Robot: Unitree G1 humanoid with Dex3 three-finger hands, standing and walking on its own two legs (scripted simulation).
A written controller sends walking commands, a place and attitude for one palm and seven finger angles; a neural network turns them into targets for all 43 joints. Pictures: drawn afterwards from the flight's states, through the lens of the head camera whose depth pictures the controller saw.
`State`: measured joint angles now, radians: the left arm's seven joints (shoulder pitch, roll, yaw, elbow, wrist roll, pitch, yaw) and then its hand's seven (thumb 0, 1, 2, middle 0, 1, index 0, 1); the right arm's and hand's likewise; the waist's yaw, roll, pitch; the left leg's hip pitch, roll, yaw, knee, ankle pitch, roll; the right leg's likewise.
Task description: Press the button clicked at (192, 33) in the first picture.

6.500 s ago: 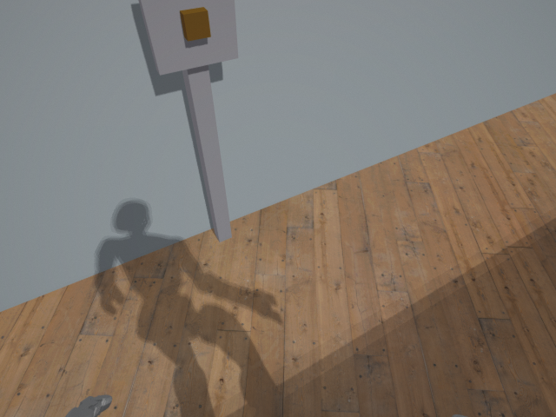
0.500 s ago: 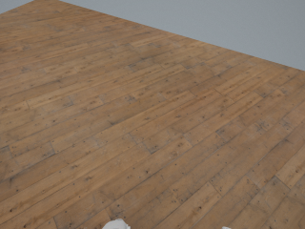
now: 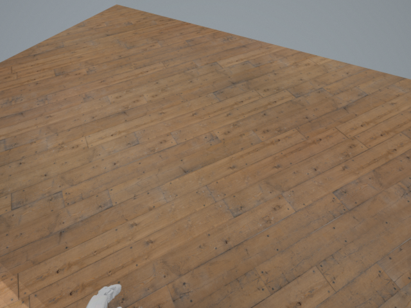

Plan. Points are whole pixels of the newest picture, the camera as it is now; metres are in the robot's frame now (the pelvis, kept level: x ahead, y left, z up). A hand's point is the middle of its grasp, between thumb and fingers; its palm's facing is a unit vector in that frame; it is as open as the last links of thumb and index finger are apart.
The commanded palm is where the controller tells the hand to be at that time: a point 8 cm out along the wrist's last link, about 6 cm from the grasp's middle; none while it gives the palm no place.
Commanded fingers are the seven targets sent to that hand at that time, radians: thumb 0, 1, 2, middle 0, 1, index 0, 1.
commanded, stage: turn to face it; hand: left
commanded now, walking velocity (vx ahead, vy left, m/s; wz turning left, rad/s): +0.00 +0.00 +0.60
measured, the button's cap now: out of the picture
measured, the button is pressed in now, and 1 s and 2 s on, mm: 0 0 0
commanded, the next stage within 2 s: none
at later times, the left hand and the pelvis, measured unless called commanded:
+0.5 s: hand out of the picture -0.07 +0.20 -0.18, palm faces +0.39 -0.88 -0.27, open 7.4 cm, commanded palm none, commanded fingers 0.00 0.90 0.90 -0.20 -0.30 -0.20 -0.30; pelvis +0.00 +0.00 -0.01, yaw +21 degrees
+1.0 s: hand out of the picture +0.01 +0.21 -0.14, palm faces +0.56 -0.78 -0.30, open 7.4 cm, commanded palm none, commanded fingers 0.00 0.90 0.90 -0.20 -0.30 -0.20 -0.30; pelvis +0.02 -0.02 +0.00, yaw +37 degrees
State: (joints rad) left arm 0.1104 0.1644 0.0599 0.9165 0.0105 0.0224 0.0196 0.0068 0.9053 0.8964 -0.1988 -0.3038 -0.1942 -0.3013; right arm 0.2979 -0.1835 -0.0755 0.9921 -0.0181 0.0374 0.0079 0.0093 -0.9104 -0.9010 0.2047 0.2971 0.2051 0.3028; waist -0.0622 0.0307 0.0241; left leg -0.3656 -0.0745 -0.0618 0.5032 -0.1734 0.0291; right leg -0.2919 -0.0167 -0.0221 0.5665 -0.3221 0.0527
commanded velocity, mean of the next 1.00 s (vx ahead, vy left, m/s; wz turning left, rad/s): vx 0.00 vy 0.00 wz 0.60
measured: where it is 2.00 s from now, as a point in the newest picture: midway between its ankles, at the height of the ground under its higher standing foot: outside the picture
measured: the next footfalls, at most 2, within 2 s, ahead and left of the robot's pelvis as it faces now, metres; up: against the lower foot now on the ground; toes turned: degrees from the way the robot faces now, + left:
left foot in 0.50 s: -0.01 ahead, +0.12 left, +0.00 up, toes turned +27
right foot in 0.92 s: +0.12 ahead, -0.09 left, +0.00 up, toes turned +31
